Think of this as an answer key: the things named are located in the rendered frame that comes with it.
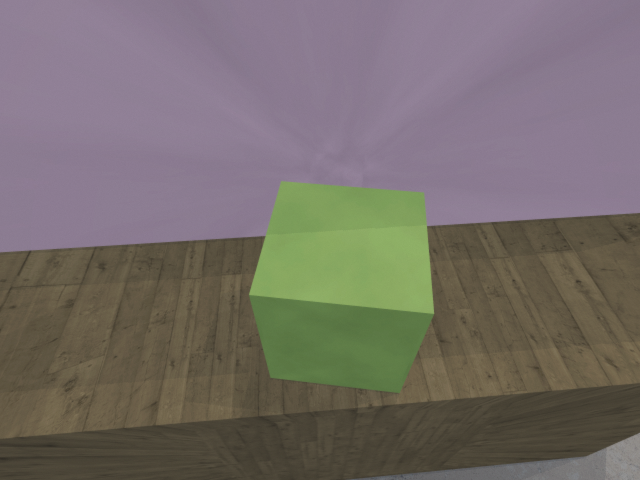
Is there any carton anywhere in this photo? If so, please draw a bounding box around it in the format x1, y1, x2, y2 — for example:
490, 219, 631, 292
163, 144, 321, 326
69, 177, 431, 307
249, 181, 434, 393

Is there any pedestal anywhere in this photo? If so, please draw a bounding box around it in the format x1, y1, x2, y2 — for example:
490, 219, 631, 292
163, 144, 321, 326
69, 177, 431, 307
0, 213, 640, 480

